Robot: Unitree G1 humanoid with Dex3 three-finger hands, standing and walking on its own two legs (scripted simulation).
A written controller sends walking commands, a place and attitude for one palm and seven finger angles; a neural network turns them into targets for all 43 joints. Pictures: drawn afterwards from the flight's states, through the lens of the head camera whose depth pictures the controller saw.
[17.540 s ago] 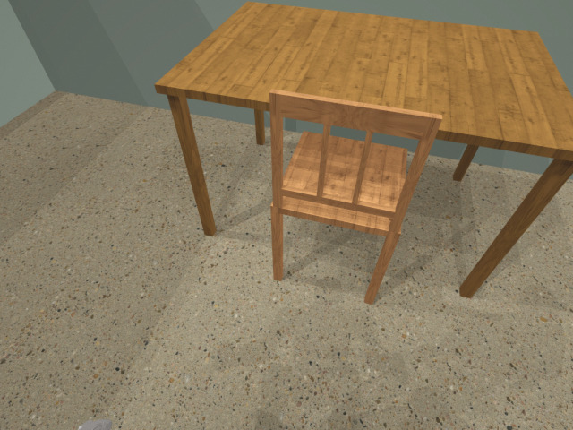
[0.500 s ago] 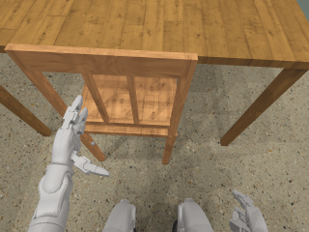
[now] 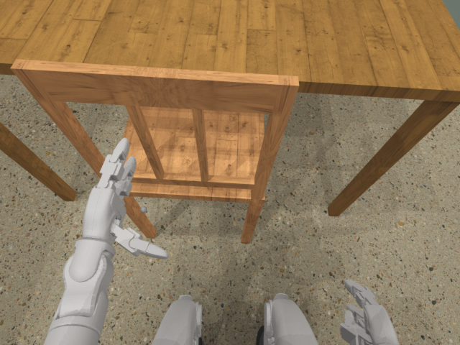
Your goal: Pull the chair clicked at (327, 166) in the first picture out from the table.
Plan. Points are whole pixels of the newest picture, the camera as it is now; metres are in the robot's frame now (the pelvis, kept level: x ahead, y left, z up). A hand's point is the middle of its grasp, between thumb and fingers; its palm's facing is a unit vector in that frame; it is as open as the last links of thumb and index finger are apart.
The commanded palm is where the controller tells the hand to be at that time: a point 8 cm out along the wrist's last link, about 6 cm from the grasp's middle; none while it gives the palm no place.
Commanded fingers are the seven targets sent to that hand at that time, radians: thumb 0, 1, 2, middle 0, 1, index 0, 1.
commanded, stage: push the fingers through the gap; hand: left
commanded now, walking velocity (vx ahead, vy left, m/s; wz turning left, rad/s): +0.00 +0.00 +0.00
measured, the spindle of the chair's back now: (148, 145) +0.47 +0.17 +0.00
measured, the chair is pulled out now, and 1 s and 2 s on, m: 0.00 0.00 0.00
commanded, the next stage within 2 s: hook a spindle and tug to test in 1.52 s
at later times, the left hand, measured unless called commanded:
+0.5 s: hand (153, 179) +0.38 +0.15 +0.02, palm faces -0.04 -1.00 -0.05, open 16.9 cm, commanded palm +0.36 +0.20 +0.03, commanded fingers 0.00 -0.50 0.30 -0.06 -0.08 -0.06 -0.08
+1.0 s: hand (157, 156) +0.43 +0.15 +0.02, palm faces -0.03 -1.00 -0.05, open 16.9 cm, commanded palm +0.41 +0.20 +0.03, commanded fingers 0.00 -0.50 0.30 -0.06 -0.08 -0.06 -0.08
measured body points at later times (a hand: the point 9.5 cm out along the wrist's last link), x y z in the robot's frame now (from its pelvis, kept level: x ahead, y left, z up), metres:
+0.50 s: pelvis +0.00 +0.00 +0.00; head +0.13 +0.01 +0.43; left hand +0.38 +0.20 +0.03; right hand +0.13 -0.26 -0.11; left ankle +0.01 +0.12 -0.62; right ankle +0.03 -0.13 -0.62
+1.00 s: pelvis +0.00 +0.00 +0.00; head +0.14 +0.01 +0.43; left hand +0.43 +0.20 +0.03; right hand +0.09 -0.26 -0.12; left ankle +0.01 +0.12 -0.62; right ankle +0.03 -0.13 -0.62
